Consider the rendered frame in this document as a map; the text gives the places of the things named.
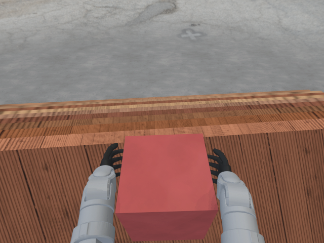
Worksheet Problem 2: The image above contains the right robot forearm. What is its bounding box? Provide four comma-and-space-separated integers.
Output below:
217, 171, 265, 243

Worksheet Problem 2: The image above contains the carton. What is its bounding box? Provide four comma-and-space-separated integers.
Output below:
115, 134, 218, 241

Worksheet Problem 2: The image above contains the left robot forearm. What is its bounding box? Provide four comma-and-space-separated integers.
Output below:
70, 165, 116, 243

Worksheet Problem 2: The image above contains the right robot hand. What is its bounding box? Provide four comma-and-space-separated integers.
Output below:
207, 148, 232, 184

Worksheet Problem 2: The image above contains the left robot hand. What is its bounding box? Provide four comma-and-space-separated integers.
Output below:
100, 143, 124, 177

